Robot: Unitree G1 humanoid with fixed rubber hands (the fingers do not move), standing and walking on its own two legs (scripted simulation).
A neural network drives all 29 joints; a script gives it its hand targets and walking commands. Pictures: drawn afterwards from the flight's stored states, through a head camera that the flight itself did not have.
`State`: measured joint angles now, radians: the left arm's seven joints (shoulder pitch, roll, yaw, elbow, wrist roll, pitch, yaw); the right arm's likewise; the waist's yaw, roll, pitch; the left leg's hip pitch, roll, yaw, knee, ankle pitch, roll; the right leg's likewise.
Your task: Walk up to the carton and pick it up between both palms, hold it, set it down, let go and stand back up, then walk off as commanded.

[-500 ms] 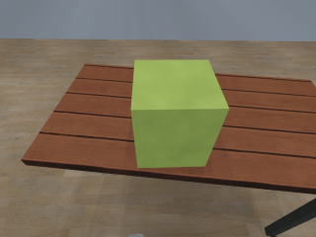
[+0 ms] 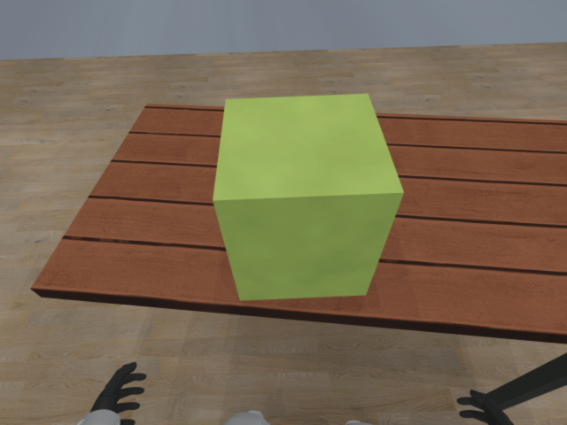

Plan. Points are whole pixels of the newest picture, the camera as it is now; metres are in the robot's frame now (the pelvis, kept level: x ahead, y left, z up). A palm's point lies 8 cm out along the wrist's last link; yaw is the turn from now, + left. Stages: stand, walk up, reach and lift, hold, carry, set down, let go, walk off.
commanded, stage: reach and lift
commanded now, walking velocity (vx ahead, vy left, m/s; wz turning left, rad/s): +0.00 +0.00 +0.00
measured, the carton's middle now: (300, 203) +0.43 +0.01 +0.07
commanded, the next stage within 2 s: none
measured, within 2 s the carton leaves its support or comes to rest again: neither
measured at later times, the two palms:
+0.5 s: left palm (105, 422) +0.14 +0.26 -0.04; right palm (533, 424) +0.16 -0.28 -0.02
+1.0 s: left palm (133, 396) +0.16 +0.21 +0.01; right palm (531, 392) +0.19 -0.26 +0.03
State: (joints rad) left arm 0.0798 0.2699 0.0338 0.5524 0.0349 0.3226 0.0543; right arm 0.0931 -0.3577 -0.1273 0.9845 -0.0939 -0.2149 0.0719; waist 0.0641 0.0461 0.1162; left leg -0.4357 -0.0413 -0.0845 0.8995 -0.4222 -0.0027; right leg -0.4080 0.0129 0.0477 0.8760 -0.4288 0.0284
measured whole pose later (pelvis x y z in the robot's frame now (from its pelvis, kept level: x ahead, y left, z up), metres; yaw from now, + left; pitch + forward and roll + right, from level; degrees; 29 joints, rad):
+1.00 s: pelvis -0.02 -0.01 +0.04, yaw +0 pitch -5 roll +0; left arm 0.20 0.18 -0.06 0.32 -0.09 0.06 0.16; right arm 0.15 -0.28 -0.10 0.52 0.15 -0.08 0.10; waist 0.06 -0.05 0.00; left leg -0.24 -0.02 -0.08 0.55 -0.22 -0.01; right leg -0.22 0.01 0.05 0.54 -0.22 0.02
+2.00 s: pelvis +0.03 -0.02 +0.05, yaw +0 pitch -1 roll +1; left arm 0.17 0.24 0.00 -0.20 -0.21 0.42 0.18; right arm 0.16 -0.27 -0.02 0.01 0.35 0.21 -0.05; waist 0.06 -0.04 0.00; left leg -0.18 -0.02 -0.08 0.41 -0.21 -0.03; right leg -0.20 0.01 0.05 0.47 -0.25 0.00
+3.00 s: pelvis +0.03 -0.02 +0.05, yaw +0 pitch +0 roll +1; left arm -0.49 0.27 0.13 -0.18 -0.25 0.88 0.18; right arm -0.53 -0.34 -0.02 0.18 0.40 0.45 -0.13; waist 0.06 0.02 0.05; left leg -0.19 -0.01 -0.08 0.41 -0.21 -0.03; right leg -0.20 0.01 0.05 0.45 -0.24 0.00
